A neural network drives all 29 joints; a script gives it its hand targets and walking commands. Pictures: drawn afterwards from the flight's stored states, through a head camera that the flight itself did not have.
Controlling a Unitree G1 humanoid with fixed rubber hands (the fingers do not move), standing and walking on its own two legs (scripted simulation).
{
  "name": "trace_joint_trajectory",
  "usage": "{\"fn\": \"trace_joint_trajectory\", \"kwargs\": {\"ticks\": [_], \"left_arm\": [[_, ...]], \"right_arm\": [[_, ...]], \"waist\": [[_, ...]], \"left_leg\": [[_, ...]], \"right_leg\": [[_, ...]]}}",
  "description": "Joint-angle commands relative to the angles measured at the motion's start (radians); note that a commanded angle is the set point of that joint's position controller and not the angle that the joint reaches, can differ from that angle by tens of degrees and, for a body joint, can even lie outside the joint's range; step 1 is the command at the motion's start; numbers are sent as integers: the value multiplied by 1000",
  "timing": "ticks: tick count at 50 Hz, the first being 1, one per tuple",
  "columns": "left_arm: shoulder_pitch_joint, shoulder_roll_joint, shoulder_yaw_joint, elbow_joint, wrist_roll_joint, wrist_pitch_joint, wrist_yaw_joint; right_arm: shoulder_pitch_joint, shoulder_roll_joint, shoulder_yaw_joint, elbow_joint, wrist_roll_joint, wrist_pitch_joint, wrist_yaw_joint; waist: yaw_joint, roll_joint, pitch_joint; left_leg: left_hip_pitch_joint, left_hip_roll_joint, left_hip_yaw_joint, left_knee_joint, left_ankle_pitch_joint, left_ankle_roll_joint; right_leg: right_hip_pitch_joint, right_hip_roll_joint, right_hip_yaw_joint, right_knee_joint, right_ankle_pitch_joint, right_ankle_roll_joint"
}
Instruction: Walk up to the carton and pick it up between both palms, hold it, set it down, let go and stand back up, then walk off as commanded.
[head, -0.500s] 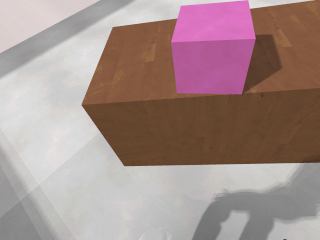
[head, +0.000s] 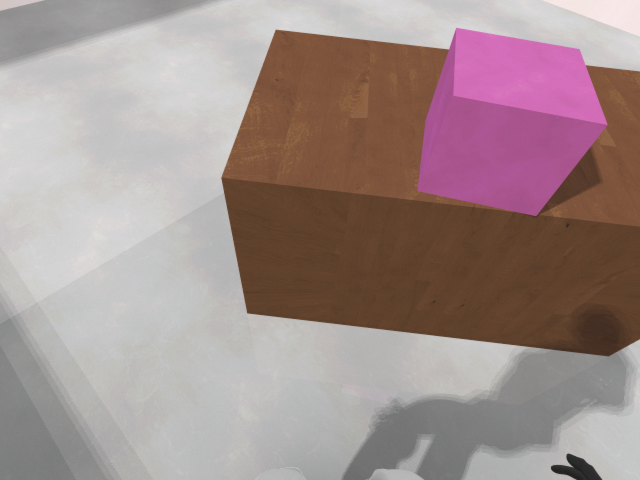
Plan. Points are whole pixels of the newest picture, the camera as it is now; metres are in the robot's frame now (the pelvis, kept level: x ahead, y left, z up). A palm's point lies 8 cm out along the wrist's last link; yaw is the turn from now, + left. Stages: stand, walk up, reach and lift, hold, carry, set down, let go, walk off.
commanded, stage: walk up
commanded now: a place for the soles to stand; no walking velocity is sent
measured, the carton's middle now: (496, 122) +0.79 -0.32 -0.01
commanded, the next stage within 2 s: none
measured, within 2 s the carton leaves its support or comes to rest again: neither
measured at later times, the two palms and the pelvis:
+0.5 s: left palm out of the picture +0.00 +0.36 -0.19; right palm out of the picture -0.01 -0.26 -0.06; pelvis -0.07 +0.07 -0.01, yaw -1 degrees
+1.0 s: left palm out of the picture +0.00 +0.23 -0.15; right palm out of the picture -0.04 -0.40 -0.15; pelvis -0.08 -0.08 -0.05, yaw -8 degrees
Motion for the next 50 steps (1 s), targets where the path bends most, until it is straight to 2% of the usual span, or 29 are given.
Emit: {"fn": "trace_joint_trajectory", "kwargs": {"ticks": [1,2,3,4,6,7,8,9,10,11,12,13,15,16,18,21,26,30,34,35,38,39,43,45,46,47,48,49,50], "left_arm": [[543,286,115,86,-4,-15,22],[307,268,104,27,9,-23,48],[-15,230,80,-93,31,-21,47],[-191,250,61,-144,30,-17,38],[-374,330,67,-166,43,-28,45],[-401,320,68,-175,53,-21,32],[-384,305,63,-179,57,-8,25],[-307,286,62,-169,60,13,12],[-259,265,58,-144,62,32,1],[-144,208,54,-121,54,45,-12],[-11,192,59,-92,55,61,-17],[73,228,72,-48,60,76,-25],[-57,340,103,-51,61,91,-33],[-67,356,120,-29,46,100,-38],[-27,336,124,-4,52,106,-58],[34,315,121,-15,73,107,-79],[-21,274,105,-47,68,103,-94],[-18,290,103,-56,71,104,-93],[5,322,110,-46,65,109,-92],[-2,327,115,-51,69,110,-95],[0,321,125,-58,57,103,-99],[14,333,124,-46,66,103,-101],[-11,325,139,-92,60,94,-122],[66,317,147,-71,44,88,-124],[177,298,151,-38,42,78,-121],[276,324,168,17,43,62,-114],[249,360,165,2,55,52,-97],[123,400,158,-43,55,51,-91],[-37,449,161,-89,44,54,-82]], "right_arm": [[-356,-207,-55,-209,23,-1,-32],[-242,-150,-36,-171,41,1,-28],[-92,-179,-22,-133,8,8,-27],[69,-188,-32,-64,24,8,-21],[120,-250,-42,-43,40,30,-14],[144,-264,-44,-15,30,32,-15],[135,-274,-54,1,27,25,-20],[138,-287,-57,28,25,9,-22],[167,-260,-57,41,7,-10,-24],[151,-324,-68,29,-20,-37,-36],[116,-403,-88,2,-29,-44,-47],[52,-429,-94,-12,-25,-49,-58],[-68,-446,-86,-21,-29,-48,-78],[-99,-404,-74,-20,-27,-50,-81],[-60,-350,-68,3,-12,-60,-89],[37,-316,-73,35,-4,-66,-95],[128,-287,-64,44,-6,-70,-99],[95,-335,-71,13,-17,-84,-100],[73,-374,-78,-1,-14,-89,-86],[67,-392,-84,-5,-15,-94,-82],[71,-388,-83,6,-20,-93,-75],[59,-392,-87,10,-18,-92,-74],[32,-437,-106,-6,-39,-95,-85],[-45,-436,-98,-18,-39,-90,-78],[-107,-414,-90,-35,-40,-84,-81],[-84,-336,-62,-27,-49,-72,-79],[-37,-210,-18,-43,-39,-59,-76],[-20,-179,1,-57,-22,-43,-80],[13,-253,-27,-31,1,-30,-89]], "waist": [[314,154,-203],[207,-330,-197],[6,-106,-185],[-109,14,-177],[-144,-158,-29],[-150,-250,-28],[-135,-284,-6],[-100,-234,-32],[-122,-164,-41],[-86,19,-2],[-15,154,-20],[25,61,-45],[7,104,20],[16,82,70],[33,42,40],[13,203,-78],[-27,235,-159],[-29,201,-157],[-19,157,-120],[-15,202,-87],[-24,221,-88],[-7,184,-86],[7,220,-37],[67,291,-108],[139,245,-151],[190,49,-172],[182,-242,-80],[116,-345,-86],[50,-351,-51]], "left_leg": [[113,-52,58,520,1021,-431],[-171,-99,-94,876,-325,-217],[-112,32,-365,786,-398,-69],[81,24,-365,738,-340,-32],[156,92,-359,709,-323,8],[182,110,-297,550,-349,22],[205,131,-298,447,-381,15],[229,147,-261,157,-299,28],[295,169,-263,-116,-132,1],[221,242,-433,-313,-137,-64],[174,387,-663,-321,-79,-96],[115,477,-696,-331,-107,-69],[-109,502,-664,-467,-424,-21],[-118,448,-609,-456,-459,-84],[16,377,-490,-365,-255,-150],[278,328,-379,-314,-112,-201],[448,311,-305,-235,46,-139],[364,394,-320,-196,49,52],[193,433,-352,-248,-198,102],[164,450,-364,-253,-268,175],[185,443,-376,-231,-321,205],[163,449,-369,-215,-292,201],[41,475,-322,-172,-152,211],[21,415,-195,-80,-63,164],[-97,366,-85,66,34,125],[-224,253,7,362,-52,66],[-410,85,39,604,-402,20],[-464,5,-74,749,-419,2],[-346,15,-132,743,-346,9]], "right_leg": [[322,-174,61,-763,337,-264],[339,-374,501,-639,649,-336],[103,-418,601,-489,593,-352],[-192,-376,489,-546,350,-310],[-456,-469,534,-586,113,-296],[-436,-412,456,-552,117,-257],[-447,-382,428,-482,203,-237],[-347,-296,358,-382,227,-184],[-331,-168,300,-195,183,-110],[-316,20,215,109,59,-39],[-390,102,260,331,-57,-20],[-377,62,301,353,-35,-16],[-294,20,323,453,29,13],[-300,9,343,452,93,17],[-321,3,329,423,154,17],[-330,21,275,358,179,20],[-347,-10,267,279,168,6],[-347,-46,253,319,118,5],[-286,-56,248,335,89,-7],[-286,-75,239,364,87,-4],[-313,-87,249,326,58,-13],[-281,-98,235,313,59,-14],[-194,-168,156,111,-30,-33],[-35,-206,137,-101,-81,-56],[183,-190,92,-282,31,-54],[341,-158,128,-339,90,-28],[245,-177,318,-431,123,-5],[90,-231,550,-519,-25,-38],[-77,-327,805,-789,-252,-80]]}}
